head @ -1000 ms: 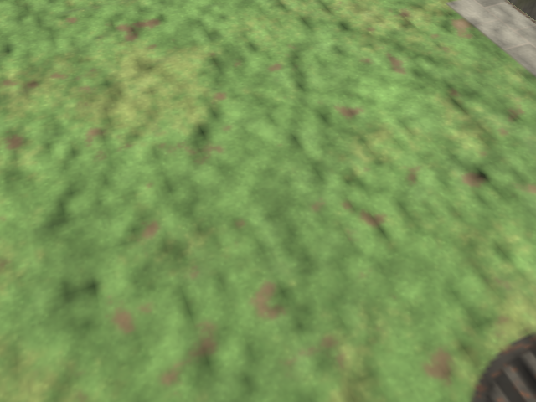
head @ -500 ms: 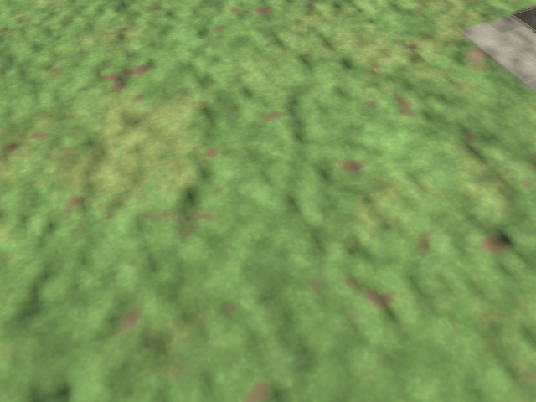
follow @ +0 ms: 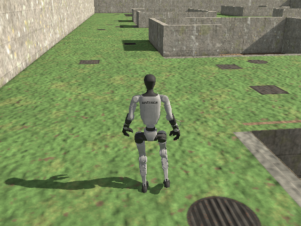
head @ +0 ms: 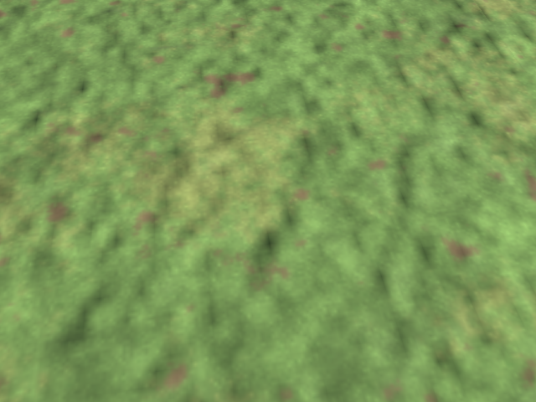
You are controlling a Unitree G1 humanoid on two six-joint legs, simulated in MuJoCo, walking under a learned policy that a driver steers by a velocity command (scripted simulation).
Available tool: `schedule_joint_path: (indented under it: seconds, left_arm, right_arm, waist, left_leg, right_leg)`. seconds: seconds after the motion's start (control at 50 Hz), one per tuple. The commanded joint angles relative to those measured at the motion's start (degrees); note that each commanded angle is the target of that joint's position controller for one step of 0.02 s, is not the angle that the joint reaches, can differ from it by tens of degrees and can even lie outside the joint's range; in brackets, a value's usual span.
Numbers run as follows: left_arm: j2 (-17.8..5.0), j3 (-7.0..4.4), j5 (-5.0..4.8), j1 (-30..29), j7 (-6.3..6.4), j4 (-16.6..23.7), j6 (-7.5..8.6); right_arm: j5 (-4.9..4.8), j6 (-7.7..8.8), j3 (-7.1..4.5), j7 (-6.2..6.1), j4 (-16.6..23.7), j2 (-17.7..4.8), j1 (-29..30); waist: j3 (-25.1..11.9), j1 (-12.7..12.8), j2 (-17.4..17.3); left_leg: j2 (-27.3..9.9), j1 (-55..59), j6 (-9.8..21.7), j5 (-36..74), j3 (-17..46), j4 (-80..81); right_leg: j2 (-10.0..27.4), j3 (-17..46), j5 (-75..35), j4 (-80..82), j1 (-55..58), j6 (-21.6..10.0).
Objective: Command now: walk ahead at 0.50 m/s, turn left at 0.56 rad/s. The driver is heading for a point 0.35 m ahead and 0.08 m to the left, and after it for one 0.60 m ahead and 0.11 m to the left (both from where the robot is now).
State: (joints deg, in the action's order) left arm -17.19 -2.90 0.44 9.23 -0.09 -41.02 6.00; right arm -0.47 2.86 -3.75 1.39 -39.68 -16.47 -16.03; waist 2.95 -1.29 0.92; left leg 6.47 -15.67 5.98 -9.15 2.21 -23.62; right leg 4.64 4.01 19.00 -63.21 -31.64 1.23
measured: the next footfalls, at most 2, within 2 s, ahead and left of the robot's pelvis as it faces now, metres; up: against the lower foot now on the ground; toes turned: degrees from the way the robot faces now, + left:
right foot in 0.28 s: +0.34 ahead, -0.14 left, +0.00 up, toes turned +13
left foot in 0.76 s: +0.33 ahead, +0.12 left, +0.00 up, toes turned +29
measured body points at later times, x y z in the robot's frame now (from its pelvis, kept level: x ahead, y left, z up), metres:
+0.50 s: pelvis +0.24 -0.06 +0.00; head +0.29 -0.06 +0.45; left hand +0.29 +0.24 -0.10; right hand +0.46 -0.30 -0.10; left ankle +0.21 +0.07 -0.66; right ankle +0.30 -0.15 -0.74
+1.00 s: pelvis +0.30 -0.01 +0.00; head +0.34 +0.04 +0.44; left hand +0.29 +0.32 -0.11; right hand +0.61 -0.15 -0.07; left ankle +0.30 +0.10 -0.74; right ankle +0.40 -0.13 -0.69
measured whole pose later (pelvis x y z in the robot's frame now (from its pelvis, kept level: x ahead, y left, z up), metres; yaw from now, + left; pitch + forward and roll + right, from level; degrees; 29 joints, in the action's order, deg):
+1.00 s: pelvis +0.30 -0.01 +0.00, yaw +36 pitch +3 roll -1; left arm -18.3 -3.7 0.1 3.6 0.8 -43.0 -0.4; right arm -0.2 -2.1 -4.5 -1.0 -32.8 -18.2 -9.6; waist 4.0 -0.7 0.9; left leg 3.1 -20.7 2.4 -8.2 5.4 -26.5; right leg 0.2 3.1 24.0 -52.8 -28.5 4.7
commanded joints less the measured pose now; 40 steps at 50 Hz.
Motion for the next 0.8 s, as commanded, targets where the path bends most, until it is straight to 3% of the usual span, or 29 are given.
schedule_joint_path:
  seconds: [0.02,0.08,0.14,0.2,0.24,0.26,0.28,0.3,0.32,0.34,0.36,0.38,0.42,0.46,0.52,0.6,0.68,0.72,0.74,0.76,0.78,0.8]
  left_arm:
    - [-4.3,-1.13,0.61,1.0,0.4,3.4,-0.47]
    - [-2.5,-0.22,0.4,-5.8,0.13,4.8,-0.3]
    - [-3.4,-0.34,-0.62,-10.3,-0.56,6.0,0.29]
    - [-5.9,-1.38,-0.99,-10.0,-1.12,6.3,1.02]
    - [-7.0,-2.28,-1.1,-5.3,-1.07,5.1,1.58]
    - [-8.5,-3.11,-0.27,-0.7,-0.65,4.3,1.86]
    - [-11.9,-3.98,1.11,6.0,-0.14,4.2,2.01]
    - [-15.8,-4.75,2.19,8.9,-0.29,2.7,1.07]
    - [-10.5,-3.73,0.54,8.0,-0.64,3.6,0.69]
    - [-6.7,-2.62,0.27,5.6,-0.35,4.6,0.14]
    - [-5.3,-1.98,0.57,3.0,-0.26,5.0,-0.49]
    - [-4.5,-1.72,0.49,1.1,-0.17,4.5,-0.99]
    - [-4.7,-1.69,0.78,-0.3,0.05,3.3,-1.26]
    - [-6.3,-2.27,0.8,-1.0,0.46,2.3,-1.48]
    - [-7.9,-2.9,0.12,-1.9,1.2,1.2,-2.47]
    - [-9.0,-3.13,-0.51,-3.3,1.38,0.3,-3.72]
    - [-10.9,-3.86,-1.77,-2.0,0.6,-0.8,-4.55]
    - [-11.2,-4.03,-2.67,-2.5,0.45,-1.0,-4.82]
    - [-10.3,-3.88,-2.97,-2.0,0.44,-1.5,-4.88]
    - [-8.8,-3.5,-2.01,1.0,0.24,-2.1,-4.63]
    - [-4.7,-1.84,1.54,1.2,-0.1,0.6,-4.28]
    - [-5.9,-1.84,1.36,-0.6,-0.19,1.1,-4.25]
  right_arm:
    - [-0.1,1.08,-2.37,-1.24,4.4,-9.0,1.8]
    - [-0.67,0.47,-2.64,-2.05,3.5,-9.7,0.0]
    - [-0.91,-0.11,-2.82,-2.26,2.4,-10.2,-3.0]
    - [-1.09,-0.49,-2.76,-2.48,1.9,-9.4,-3.8]
    - [-0.88,-0.75,-2.7,-2.49,2.4,-8.7,-2.3]
    - [-0.65,-0.78,-2.1,-2.43,2.9,-6.8,-1.8]
    - [0.26,-0.75,-0.92,-2.42,4.3,-3.4,-2.4]
    - [-1.04,-0.49,-0.09,-2.6,5.9,-0.9,-10.8]
    - [-1.16,-0.72,-1.17,-2.87,4.2,-7.2,-12.1]
    - [-0.92,-1.42,-2.17,-2.93,4.5,-10.2,-6.6]
    - [-0.42,-2.15,-2.48,-3.15,5.1,-10.3,-3.3]
    - [-0.06,-2.69,-2.78,-3.23,5.9,-10.0,-1.5]
    - [-0.84,-3.98,-2.39,-2.98,6.0,-6.9,-2.4]
    - [-0.9,-4.71,-1.8,-3.0,7.1,-4.8,-1.0]
    - [-0.4,-5.08,-1.53,-2.57,8.1,-4.3,1.3]
    - [-0.35,-5.17,-1.56,-1.26,9.4,-4.4,5.4]
    - [-0.44,-5.81,-2.19,-0.03,11.6,-5.4,8.9]
    - [-0.49,-5.95,-2.69,0.39,11.8,-5.8,7.7]
    - [-0.28,-5.81,-3.34,0.16,11.0,-6.8,5.1]
    - [-0.05,-5.6,-4.9,-0.84,10.3,-11.3,0.7]
    - [0.68,-5.45,-6.08,-2.16,11.3,-18.2,-0.9]
    - [1.61,-4.34,-4.99,-1.64,11.9,-15.6,-1.1]
  waist:
    - [-4.1,2.0,-2.8]
    - [-3.3,-0.7,-4.8]
    - [-3.4,-2.8,-6.1]
    - [-3.7,-1.8,-7.4]
    - [-4.3,1.3,-8.8]
    - [-6.8,3.8,-8.2]
    - [-14.7,6.1,-1.5]
    - [-20.6,1.8,18.1]
    - [-19.1,2.5,13.2]
    - [-13.6,3.9,7.6]
    - [-10.6,3.4,3.5]
    - [-8.0,2.5,3.2]
    - [-6.0,0.8,6.2]
    - [-5.9,0.7,7.2]
    - [-8.3,1.1,5.4]
    - [-7.2,2.1,5.4]
    - [-5.7,3.0,5.7]
    - [-5.8,1.7,5.5]
    - [-6.9,0.3,4.2]
    - [-10.1,-0.9,-2.4]
    - [-12.5,0.9,-19.3]
    - [-19.7,-1.9,-15.4]
  left_leg:
    - [-14.2,2.1,11.3,17.2,14.3,10.7]
    - [-10.6,-0.8,7.9,11.1,11.0,9.6]
    - [-11.5,0.4,6.5,5.0,14.1,7.9]
    - [-13.8,5.2,5.2,1.3,19.9,3.2]
    - [-13.6,5.7,3.8,2.1,21.9,-1.1]
    - [-10.3,4.5,1.5,5.6,19.9,-8.0]
    - [-6.0,-1.0,-1.3,-1.0,14.9,-24.0]
    - [1.5,-20.1,-5.3,-27.9,7.8,-41.9]
    - [-3.1,-25.5,-6.9,-27.5,9.6,-50.2]
    - [-4.7,-26.5,-7.9,-23.3,8.7,-52.9]
    - [-6.4,-24.8,-8.7,-20.5,6.5,-52.3]
    - [-7.9,-23.8,-9.2,-18.8,5.7,-50.2]
    - [-9.2,-19.2,-9.5,-16.6,2.9,-45.6]
    - [-9.4,-19.4,-10.2,-14.4,1.5,-41.0]
    - [-10.5,-18.3,-10.4,-7.6,0.9,-33.7]
    - [-10.5,-12.8,-9.0,-1.1,-1.6,-23.5]
    - [-9.5,-10.8,-6.6,-4.7,-3.9,-15.6]
    - [-8.2,-7.0,-4.6,-3.0,-5.4,-8.2]
    - [-6.5,-1.1,-3.0,2.1,-5.9,-2.3]
    - [-9.4,10.3,0.1,20.7,0.4,0.8]
    - [-24.5,24.0,9.5,49.1,21.2,-2.8]
    - [-30.2,23.4,18.2,43.1,29.6,-0.5]
  right_leg:
    - [0.5,-0.9,-5.8,8.2,-3.1,2.7]
    - [-2.1,-1.6,-18.4,22.7,1.0,3.6]
    - [-4.4,-1.0,-23.5,30.2,4.4,3.4]
    - [-4.4,1.2,-19.3,34.2,6.0,1.6]
    - [-4.5,0.4,-15.8,36.4,11.8,-0.7]
    - [-3.0,0.8,-16.6,38.3,19.4,-2.6]
    - [6.8,9.3,-21.1,36.9,32.6,-6.0]
    - [19.7,34.0,-22.4,40.7,48.1,-16.2]
    - [20.9,38.0,-19.5,41.4,46.8,-16.6]
    - [18.4,27.4,-24.7,40.8,41.3,-14.7]
    - [15.7,18.7,-32.6,40.5,35.3,-13.3]
    - [13.4,13.3,-38.4,40.7,30.3,-12.8]
    - [10.1,5.7,-39.8,43.7,23.5,-12.1]
    - [10.7,2.7,-41.8,46.0,23.1,-13.8]
    - [12.3,-0.8,-41.2,47.1,25.5,-14.8]
    - [11.5,-6.9,-34.9,47.6,24.4,-13.3]
    - [13.3,-7.7,-32.9,44.0,27.8,-11.9]
    - [13.1,-8.9,-33.9,39.1,28.8,-9.9]
    - [11.0,-11.2,-34.6,33.2,27.1,-7.7]
    - [6.7,-14.1,-28.3,22.5,20.1,-3.5]
    - [-1.4,-15.7,12.3,3.8,0.1,1.9]
    - [-4.9,-3.9,22.2,-6.9,-4.9,3.1]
